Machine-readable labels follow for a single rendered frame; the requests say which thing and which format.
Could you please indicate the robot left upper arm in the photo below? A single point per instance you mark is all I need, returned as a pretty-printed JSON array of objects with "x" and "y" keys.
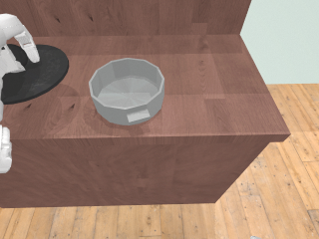
[{"x": 5, "y": 149}]

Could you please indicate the lid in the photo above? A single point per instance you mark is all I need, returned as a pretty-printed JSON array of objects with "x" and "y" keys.
[{"x": 38, "y": 78}]

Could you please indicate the robot left hand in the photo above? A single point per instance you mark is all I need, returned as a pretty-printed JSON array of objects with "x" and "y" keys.
[{"x": 12, "y": 27}]

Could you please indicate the table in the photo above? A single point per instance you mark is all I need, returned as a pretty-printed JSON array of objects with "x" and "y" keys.
[{"x": 216, "y": 116}]

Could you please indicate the pot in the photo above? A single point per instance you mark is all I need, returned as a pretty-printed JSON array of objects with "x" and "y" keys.
[{"x": 127, "y": 91}]

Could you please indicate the knob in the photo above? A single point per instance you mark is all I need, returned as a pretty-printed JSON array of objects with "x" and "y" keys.
[{"x": 19, "y": 54}]

